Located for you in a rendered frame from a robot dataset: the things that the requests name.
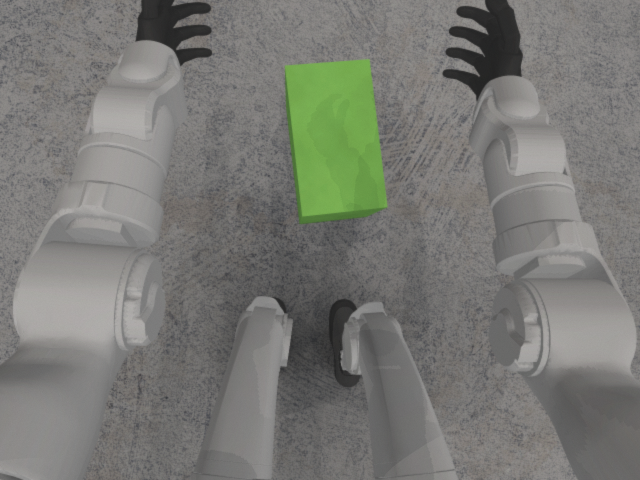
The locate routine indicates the robot left upper arm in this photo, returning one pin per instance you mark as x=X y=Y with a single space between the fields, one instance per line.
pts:
x=80 y=309

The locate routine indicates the carton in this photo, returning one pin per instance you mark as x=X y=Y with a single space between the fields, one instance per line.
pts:
x=334 y=140

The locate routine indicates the right robot thigh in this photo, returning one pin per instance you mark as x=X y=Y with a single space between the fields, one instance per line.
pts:
x=406 y=438

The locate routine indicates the right robot hand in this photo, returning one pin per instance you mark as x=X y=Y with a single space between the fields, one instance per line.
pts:
x=503 y=56

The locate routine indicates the left robot shin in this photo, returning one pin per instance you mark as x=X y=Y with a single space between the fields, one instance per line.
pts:
x=260 y=301

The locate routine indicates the robot right forearm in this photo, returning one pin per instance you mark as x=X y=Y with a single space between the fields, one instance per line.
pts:
x=540 y=233

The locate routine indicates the robot left forearm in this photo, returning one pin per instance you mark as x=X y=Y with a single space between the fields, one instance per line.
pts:
x=114 y=194

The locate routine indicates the left robot hand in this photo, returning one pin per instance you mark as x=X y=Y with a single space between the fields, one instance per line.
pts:
x=156 y=22

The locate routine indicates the robot right upper arm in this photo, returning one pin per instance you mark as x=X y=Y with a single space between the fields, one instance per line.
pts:
x=572 y=340

